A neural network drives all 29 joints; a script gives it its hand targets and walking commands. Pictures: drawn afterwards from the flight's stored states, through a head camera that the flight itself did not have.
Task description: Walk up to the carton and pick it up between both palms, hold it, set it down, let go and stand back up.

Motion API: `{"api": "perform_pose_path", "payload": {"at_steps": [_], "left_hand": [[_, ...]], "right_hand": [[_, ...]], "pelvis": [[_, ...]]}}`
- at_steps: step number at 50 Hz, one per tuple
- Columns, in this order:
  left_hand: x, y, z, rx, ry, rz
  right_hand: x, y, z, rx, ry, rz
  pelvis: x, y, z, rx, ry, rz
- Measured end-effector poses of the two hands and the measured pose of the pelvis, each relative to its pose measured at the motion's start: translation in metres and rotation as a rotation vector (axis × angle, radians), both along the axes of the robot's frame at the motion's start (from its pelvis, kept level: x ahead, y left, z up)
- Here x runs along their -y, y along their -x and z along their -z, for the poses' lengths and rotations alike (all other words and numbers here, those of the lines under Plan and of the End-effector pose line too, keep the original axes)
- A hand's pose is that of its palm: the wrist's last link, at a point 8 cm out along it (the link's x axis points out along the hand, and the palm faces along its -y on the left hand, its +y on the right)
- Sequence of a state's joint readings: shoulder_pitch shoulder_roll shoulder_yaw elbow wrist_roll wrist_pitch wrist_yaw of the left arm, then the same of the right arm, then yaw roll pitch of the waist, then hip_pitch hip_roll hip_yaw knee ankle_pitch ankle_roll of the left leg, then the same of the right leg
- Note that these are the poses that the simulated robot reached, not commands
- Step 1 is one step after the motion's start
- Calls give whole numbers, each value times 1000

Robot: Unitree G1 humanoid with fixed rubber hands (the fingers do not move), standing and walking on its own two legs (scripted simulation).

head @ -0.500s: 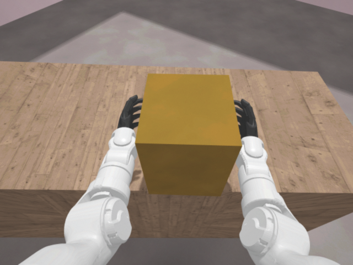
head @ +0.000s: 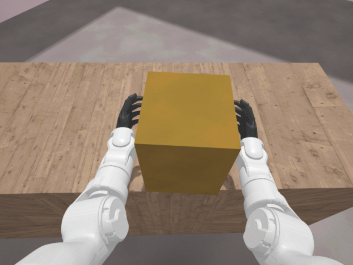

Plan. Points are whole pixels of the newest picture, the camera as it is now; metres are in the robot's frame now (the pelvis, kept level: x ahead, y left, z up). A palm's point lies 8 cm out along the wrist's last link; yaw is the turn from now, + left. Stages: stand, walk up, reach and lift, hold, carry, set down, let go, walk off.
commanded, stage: set down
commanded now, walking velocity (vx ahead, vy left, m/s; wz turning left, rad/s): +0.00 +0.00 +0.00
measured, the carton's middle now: (184, 137) +0.41 -0.02 +0.00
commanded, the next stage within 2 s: none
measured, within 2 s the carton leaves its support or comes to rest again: neither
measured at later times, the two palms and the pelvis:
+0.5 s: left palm (103, 113) +0.42 +0.18 +0.09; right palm (265, 113) +0.41 -0.20 +0.10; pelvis -0.03 +0.00 -0.02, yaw +0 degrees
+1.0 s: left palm (93, 94) +0.41 +0.18 +0.16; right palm (283, 101) +0.40 -0.21 +0.15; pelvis -0.05 -0.03 -0.02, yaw +3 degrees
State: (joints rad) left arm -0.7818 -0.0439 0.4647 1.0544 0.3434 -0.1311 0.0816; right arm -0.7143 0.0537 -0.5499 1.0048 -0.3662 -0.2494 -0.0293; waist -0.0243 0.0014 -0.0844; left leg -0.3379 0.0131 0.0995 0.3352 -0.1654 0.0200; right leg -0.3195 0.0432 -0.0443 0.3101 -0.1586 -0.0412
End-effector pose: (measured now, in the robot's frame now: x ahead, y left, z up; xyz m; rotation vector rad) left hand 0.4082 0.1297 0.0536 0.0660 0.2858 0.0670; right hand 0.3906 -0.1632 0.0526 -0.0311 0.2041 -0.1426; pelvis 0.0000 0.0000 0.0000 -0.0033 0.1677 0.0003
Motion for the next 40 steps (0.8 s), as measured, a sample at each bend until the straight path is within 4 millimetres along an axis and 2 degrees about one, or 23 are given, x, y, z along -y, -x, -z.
{"api": "perform_pose_path", "payload": {"at_steps": [6, 13, 18, 27, 33, 40], "left_hand": [[-2, -5, -1, 11, 3, 1], [-10, -17, -17, 43, 13, -22], [-25, -19, -26, 25, 4, -42], [-51, -7, -38, 23, -1, -68], [-54, -3, -53, 45, 14, -61], [-50, -4, -79, 63, 23, -55]], "right_hand": [[0, -3, -1, -25, -10, -16], [4, -11, -9, -60, -21, -16], [15, -19, -23, -63, -18, 0], [39, -24, -51, -35, -30, 16], [48, -19, -67, -36, -31, 4], [50, -12, -86, -50, -32, -6]], "pelvis": [[2, 6, 2, -33, 1, 14], [3, 14, 10, -119, 9, 21], [3, 18, 14, -150, 17, 15], [4, 27, 19, -166, 22, -6], [10, 36, 20, -167, 18, -17], [19, 47, 20, -151, 8, -26]]}}
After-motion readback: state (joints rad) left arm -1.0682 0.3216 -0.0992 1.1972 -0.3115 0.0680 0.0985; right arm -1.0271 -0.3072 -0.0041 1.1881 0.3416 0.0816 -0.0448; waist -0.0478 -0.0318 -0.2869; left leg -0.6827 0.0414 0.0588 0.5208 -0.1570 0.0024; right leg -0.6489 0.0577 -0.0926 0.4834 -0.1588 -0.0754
